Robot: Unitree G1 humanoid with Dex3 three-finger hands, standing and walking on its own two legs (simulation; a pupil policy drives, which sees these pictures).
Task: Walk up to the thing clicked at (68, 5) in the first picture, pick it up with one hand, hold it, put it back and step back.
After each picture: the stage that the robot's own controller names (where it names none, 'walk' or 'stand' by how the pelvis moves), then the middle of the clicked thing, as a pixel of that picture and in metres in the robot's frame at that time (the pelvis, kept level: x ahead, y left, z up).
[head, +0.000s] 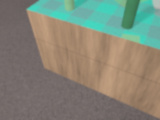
stand; out of the picture +1.07 +0.12 +0.02
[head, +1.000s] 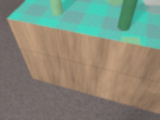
walk; out of the picture +0.95 +0.17 +0.04
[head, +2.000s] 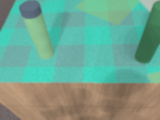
walk; (39, 33) +0.55 +0.18 +0.05
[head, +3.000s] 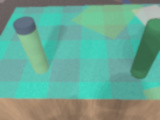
stand; (34, 48) +0.49 +0.22 +0.05
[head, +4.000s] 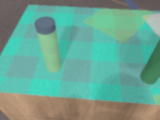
stand; (50, 47) +0.50 +0.17 +0.02
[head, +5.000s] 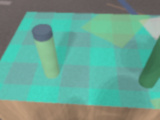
stand; (47, 54) +0.49 +0.18 +0.02
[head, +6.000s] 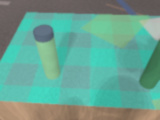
stand; (48, 55) +0.48 +0.17 +0.02
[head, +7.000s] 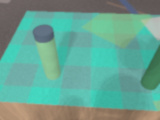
stand; (48, 55) +0.48 +0.17 +0.02
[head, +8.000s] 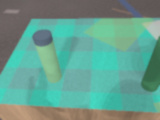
rise first; (49, 59) +0.48 +0.20 +0.02
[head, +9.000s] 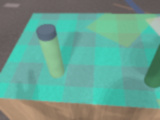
go down; (52, 53) +0.49 +0.19 +0.02
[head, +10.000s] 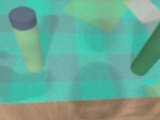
go down; (30, 45) +0.47 +0.18 +0.05
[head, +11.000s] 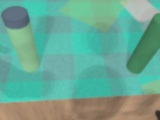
approach; (24, 44) +0.48 +0.19 +0.06
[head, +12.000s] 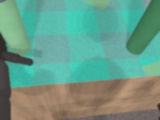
close; (10, 23) +0.50 +0.20 +0.10
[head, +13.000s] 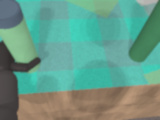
lift; (20, 43) +0.43 +0.18 +0.10
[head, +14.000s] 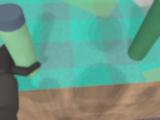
lift; (21, 47) +0.43 +0.18 +0.09
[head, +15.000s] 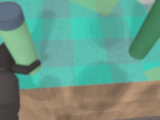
lift; (21, 45) +0.43 +0.18 +0.09
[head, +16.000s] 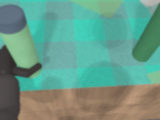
lift; (22, 48) +0.42 +0.18 +0.09
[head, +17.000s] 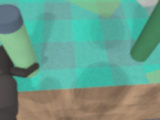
lift; (19, 48) +0.42 +0.18 +0.09
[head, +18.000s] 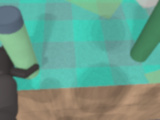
lift; (20, 49) +0.42 +0.19 +0.09
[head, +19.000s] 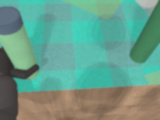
lift; (20, 50) +0.42 +0.19 +0.09
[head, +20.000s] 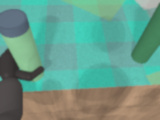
lift; (25, 52) +0.41 +0.17 +0.09
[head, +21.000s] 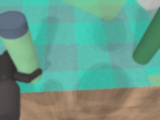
lift; (24, 54) +0.40 +0.18 +0.09
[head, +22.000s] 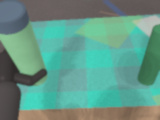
hold; (25, 52) +0.32 +0.16 +0.23
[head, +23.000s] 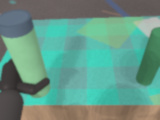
hold; (29, 61) +0.31 +0.16 +0.20
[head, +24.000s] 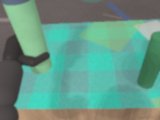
crouch; (30, 34) +0.38 +0.16 +0.24
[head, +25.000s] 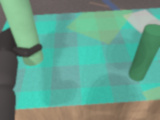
crouch; (23, 28) +0.45 +0.18 +0.20
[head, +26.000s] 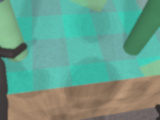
lower; (5, 27) +0.48 +0.19 +0.11
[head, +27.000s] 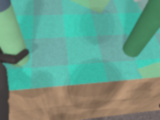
lower; (8, 33) +0.47 +0.20 +0.10
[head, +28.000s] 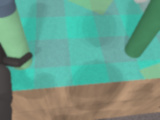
lower; (12, 37) +0.46 +0.19 +0.10
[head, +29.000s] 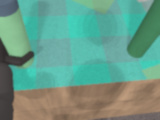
lower; (14, 36) +0.46 +0.19 +0.10
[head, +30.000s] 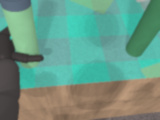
open; (24, 34) +0.47 +0.16 +0.10
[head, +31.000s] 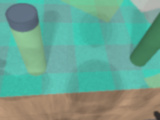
sink last; (31, 46) +0.43 +0.15 +0.08
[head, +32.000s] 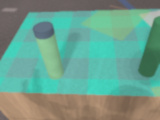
stand; (50, 53) +0.47 +0.18 +0.07
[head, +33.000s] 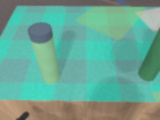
stand; (46, 57) +0.43 +0.16 +0.06
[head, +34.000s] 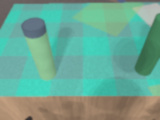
stand; (41, 53) +0.44 +0.18 +0.07
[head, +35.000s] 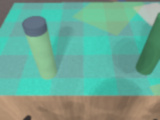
stand; (42, 51) +0.44 +0.18 +0.08
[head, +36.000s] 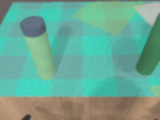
stand; (41, 52) +0.44 +0.18 +0.08
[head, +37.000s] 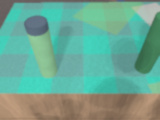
stand; (43, 50) +0.45 +0.17 +0.07
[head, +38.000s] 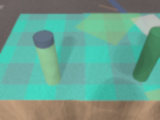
walk; (49, 61) +0.46 +0.16 +0.02
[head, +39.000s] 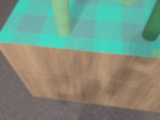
walk; (61, 9) +0.64 +0.12 +0.06
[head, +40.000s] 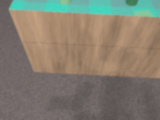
walk; out of the picture +0.93 +0.11 +0.04
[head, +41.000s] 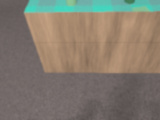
stand; out of the picture +1.05 +0.13 +0.04
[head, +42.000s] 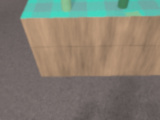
stand; out of the picture +1.05 +0.15 +0.02
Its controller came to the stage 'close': yes
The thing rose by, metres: 0.22
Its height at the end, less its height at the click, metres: +0.00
